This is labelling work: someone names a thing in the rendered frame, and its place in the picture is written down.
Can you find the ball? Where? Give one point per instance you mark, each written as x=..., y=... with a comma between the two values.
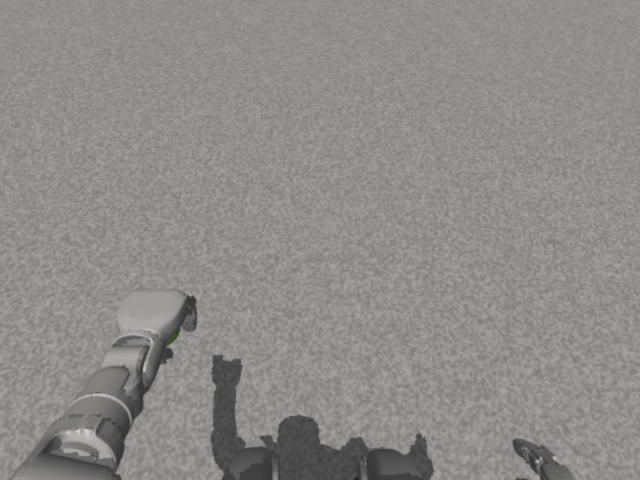
x=173, y=337

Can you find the left robot arm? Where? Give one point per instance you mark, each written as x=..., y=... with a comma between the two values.
x=87, y=443

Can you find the left robot hand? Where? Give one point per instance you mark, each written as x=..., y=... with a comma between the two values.
x=159, y=311

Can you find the right robot hand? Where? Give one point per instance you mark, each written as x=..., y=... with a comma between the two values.
x=542, y=461

